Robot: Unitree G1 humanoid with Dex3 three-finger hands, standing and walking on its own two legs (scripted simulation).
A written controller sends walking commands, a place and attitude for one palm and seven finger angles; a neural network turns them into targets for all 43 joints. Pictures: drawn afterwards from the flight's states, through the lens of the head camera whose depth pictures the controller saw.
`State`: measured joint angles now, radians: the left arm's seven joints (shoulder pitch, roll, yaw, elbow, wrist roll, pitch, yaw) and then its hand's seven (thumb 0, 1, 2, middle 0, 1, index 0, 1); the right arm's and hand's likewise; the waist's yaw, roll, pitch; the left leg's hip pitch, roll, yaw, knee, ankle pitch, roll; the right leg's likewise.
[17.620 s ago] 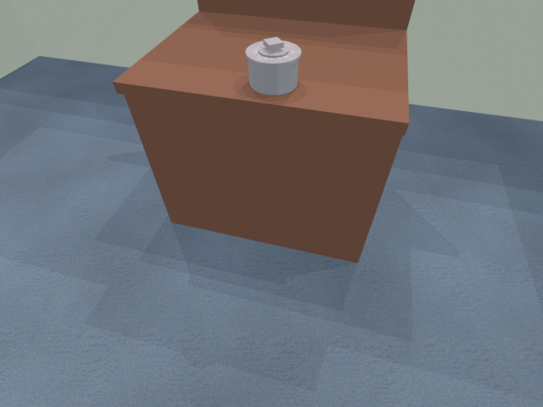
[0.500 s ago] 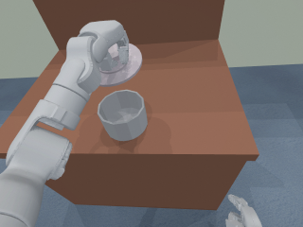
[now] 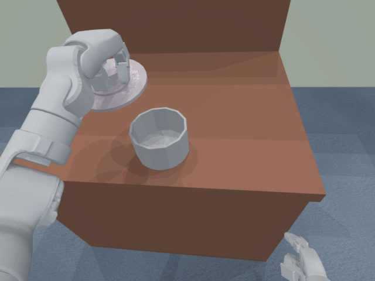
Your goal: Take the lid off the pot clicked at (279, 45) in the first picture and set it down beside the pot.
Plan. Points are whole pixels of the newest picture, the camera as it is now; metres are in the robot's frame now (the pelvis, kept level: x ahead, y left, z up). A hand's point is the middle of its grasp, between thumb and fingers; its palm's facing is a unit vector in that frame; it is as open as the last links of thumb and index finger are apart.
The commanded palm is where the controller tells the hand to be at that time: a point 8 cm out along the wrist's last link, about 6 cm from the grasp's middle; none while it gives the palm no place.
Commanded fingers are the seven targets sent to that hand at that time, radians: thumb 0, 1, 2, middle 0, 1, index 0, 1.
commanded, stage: move the lid sideways beside the pot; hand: left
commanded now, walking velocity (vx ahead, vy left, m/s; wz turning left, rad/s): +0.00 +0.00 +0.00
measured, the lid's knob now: (106, 73) +0.47 +0.19 +0.22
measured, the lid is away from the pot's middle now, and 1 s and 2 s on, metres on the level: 0.08 0.20 0.25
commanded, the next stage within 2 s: lower the lid onto the table in 1.54 s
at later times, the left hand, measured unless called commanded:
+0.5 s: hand (83, 70) +0.46 +0.22 +0.24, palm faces -0.20 -0.03 -0.98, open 4.7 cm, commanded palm +0.42 +0.24 +0.32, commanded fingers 0.00 0.57 1.12 -0.79 -0.94 -1.08 -1.07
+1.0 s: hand (54, 74) +0.45 +0.28 +0.24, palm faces -0.22 -0.02 -0.98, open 4.7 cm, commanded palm +0.43 +0.29 +0.32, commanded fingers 0.00 0.57 1.12 -0.79 -0.94 -1.08 -1.07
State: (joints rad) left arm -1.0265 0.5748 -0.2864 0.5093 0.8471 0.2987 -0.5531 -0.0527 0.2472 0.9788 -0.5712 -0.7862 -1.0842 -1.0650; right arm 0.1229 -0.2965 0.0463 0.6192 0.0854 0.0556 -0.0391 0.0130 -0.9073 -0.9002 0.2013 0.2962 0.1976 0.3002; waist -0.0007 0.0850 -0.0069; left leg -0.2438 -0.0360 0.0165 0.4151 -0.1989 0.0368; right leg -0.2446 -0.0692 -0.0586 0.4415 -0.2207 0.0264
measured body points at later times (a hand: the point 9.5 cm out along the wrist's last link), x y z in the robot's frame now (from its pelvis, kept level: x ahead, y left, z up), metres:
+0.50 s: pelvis +0.00 +0.01 +0.00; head +0.03 -0.02 +0.45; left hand +0.46 +0.22 +0.30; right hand +0.13 -0.24 -0.12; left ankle +0.01 +0.10 -0.74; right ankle +0.00 -0.14 -0.74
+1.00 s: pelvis +0.00 +0.01 +0.00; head +0.04 -0.01 +0.45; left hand +0.45 +0.28 +0.30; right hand +0.16 -0.24 -0.12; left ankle +0.01 +0.10 -0.74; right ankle +0.00 -0.14 -0.74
